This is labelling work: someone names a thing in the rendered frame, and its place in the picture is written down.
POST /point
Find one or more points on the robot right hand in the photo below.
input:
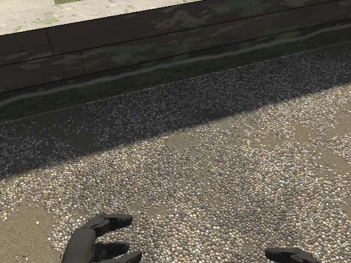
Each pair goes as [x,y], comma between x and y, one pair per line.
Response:
[288,255]

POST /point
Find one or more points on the robot left hand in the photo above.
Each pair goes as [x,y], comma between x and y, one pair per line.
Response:
[82,248]

